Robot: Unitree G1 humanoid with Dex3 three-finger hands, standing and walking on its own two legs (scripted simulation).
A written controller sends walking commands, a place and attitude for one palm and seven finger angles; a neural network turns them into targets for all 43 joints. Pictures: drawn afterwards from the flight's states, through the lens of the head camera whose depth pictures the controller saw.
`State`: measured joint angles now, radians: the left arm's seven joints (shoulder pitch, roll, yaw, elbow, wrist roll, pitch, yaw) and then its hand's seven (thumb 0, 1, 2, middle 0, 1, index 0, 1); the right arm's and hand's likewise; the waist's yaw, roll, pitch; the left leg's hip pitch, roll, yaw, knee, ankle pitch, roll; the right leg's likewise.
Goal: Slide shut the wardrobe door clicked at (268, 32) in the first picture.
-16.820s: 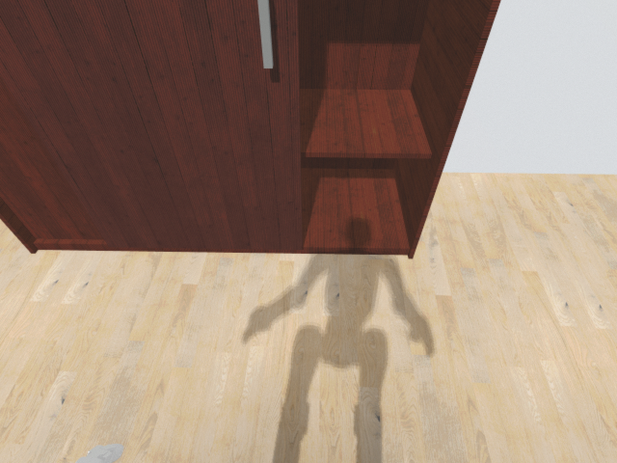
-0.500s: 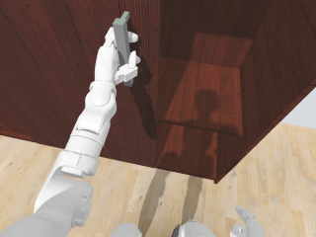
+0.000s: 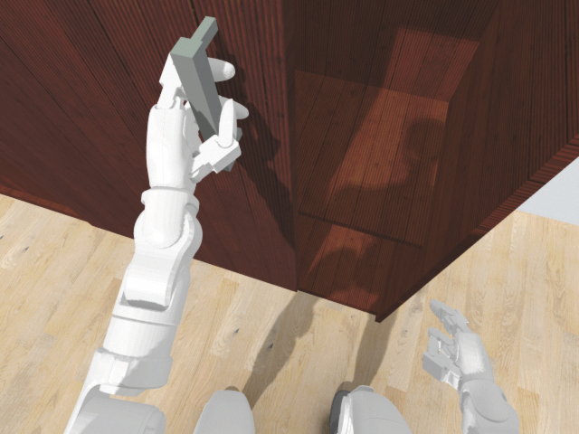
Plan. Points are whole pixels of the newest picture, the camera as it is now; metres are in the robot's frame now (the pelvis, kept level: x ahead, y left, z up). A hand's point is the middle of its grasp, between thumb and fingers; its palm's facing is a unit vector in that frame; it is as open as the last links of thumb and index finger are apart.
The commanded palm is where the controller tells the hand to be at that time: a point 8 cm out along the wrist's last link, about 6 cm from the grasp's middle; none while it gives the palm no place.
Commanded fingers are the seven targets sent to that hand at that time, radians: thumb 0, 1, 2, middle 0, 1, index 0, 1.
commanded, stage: step sideways, sliding the door along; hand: left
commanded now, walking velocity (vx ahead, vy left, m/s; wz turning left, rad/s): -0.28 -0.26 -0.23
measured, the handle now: (217, 103) +0.43 +0.17 +0.15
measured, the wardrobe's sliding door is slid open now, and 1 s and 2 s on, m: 0.27 0.00 0.00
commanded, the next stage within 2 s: stop walking and hold the door there in 0.98 s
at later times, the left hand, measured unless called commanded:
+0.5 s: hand (419, 195) +0.35 -0.06 +0.15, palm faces -0.13 -0.99 -0.10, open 6.3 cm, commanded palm +0.34 -0.02 +0.16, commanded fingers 0.00 0.90 0.90 -0.45 -1.40 -0.45 -1.40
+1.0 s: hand (499, 213) +0.34 -0.13 +0.16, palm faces +0.08 -0.99 -0.08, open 6.3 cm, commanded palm +0.31 -0.15 +0.16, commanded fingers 0.00 0.90 0.90 -0.45 -1.40 -0.45 -1.40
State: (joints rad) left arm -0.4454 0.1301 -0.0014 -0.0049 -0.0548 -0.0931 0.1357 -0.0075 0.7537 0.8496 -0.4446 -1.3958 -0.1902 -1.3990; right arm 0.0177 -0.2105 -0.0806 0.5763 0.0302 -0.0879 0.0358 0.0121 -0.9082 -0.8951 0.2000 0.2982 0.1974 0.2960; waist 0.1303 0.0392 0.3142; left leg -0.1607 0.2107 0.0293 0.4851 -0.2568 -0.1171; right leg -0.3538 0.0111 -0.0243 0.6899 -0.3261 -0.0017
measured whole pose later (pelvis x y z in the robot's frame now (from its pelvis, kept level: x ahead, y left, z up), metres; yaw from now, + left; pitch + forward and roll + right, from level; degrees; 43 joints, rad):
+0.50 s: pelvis -0.01 -0.10 +0.00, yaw -4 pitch -1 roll +2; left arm -0.32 0.14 -0.11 -0.14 -0.04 -0.13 0.12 0.01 0.70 0.78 -0.45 -1.40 -0.26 -1.40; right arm -0.06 -0.14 -0.02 0.62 0.03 -0.05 0.01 0.01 -0.91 -0.89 0.20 0.30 0.20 0.30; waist 0.03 0.00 0.28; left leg -0.27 0.11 0.07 0.65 -0.45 -0.05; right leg -0.38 0.05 -0.01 0.61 -0.22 -0.10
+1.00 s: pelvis -0.09 -0.22 +0.00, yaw -8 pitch -2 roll +3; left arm -0.56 0.22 0.08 0.34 -0.09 -0.05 0.18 0.03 0.78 0.84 -0.37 -1.40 -0.16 -1.40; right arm 0.20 -0.21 -0.04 0.65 0.03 0.00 -0.02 0.01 -0.91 -0.90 0.20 0.30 0.20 0.30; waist 0.04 -0.05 0.16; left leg -0.20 0.04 0.19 0.51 -0.23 0.00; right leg -0.49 0.14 0.03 0.99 -0.34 0.02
